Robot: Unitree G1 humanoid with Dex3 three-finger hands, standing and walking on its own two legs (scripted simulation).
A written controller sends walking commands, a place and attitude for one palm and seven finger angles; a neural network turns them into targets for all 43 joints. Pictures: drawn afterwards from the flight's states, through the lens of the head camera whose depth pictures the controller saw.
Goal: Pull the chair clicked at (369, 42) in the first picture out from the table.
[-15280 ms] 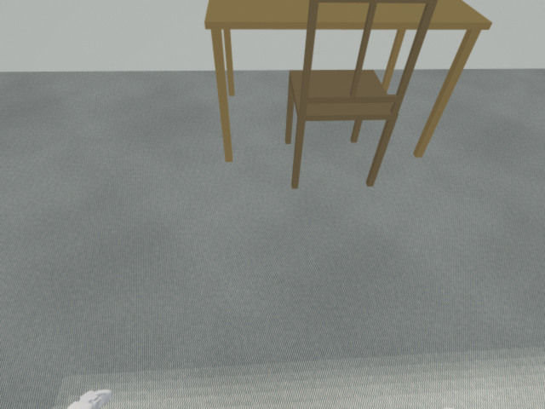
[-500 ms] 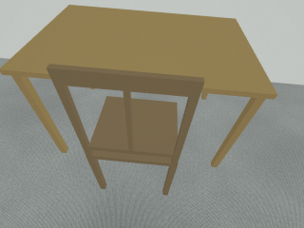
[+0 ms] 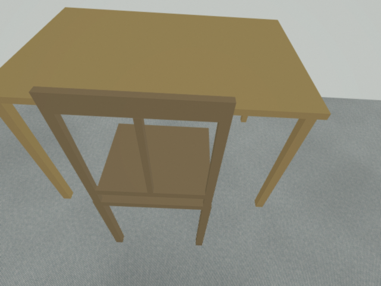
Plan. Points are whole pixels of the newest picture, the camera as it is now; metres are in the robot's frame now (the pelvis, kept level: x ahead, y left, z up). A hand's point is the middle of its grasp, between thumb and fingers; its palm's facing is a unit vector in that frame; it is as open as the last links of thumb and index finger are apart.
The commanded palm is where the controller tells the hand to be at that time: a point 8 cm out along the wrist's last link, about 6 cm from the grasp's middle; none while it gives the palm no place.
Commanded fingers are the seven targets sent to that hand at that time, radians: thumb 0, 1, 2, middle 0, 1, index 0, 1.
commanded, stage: come to a stop and stand still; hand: left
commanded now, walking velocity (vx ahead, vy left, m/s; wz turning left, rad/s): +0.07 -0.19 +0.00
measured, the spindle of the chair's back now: (145, 160) +0.45 +0.15 -0.07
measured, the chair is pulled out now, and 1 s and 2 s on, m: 0.00 0.00 0.00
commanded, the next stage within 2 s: look again from close up in 1.60 s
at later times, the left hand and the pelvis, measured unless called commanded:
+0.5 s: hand out of the picture +0.00 +0.12 -0.17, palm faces +0.13 -0.97 -0.22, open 7.3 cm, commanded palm none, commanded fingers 0.00 0.90 0.90 -0.20 -0.30 -0.20 -0.30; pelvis +0.01 -0.05 +0.00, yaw +3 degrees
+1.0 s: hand out of the picture -0.03 +0.19 -0.17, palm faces +0.05 -0.98 -0.19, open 7.4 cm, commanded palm none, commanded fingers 0.00 0.90 0.90 -0.20 -0.30 -0.20 -0.30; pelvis -0.02 +0.01 +0.00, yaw +3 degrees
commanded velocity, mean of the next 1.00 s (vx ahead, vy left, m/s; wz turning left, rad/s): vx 0.01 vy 0.00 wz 0.00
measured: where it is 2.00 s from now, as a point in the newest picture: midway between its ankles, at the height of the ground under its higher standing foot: outside the picture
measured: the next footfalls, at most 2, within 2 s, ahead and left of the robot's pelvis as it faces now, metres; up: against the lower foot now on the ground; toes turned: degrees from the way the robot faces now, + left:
right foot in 0.14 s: +0.07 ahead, -0.14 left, +0.00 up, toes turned -1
left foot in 0.66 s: +0.06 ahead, +0.10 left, +0.00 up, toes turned +4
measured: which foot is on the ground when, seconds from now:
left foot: down 0.00-0.28, up 0.30-0.64, down 0.66-1.00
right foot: up 0.00-0.12, down 0.14-0.66, up 0.68-1.00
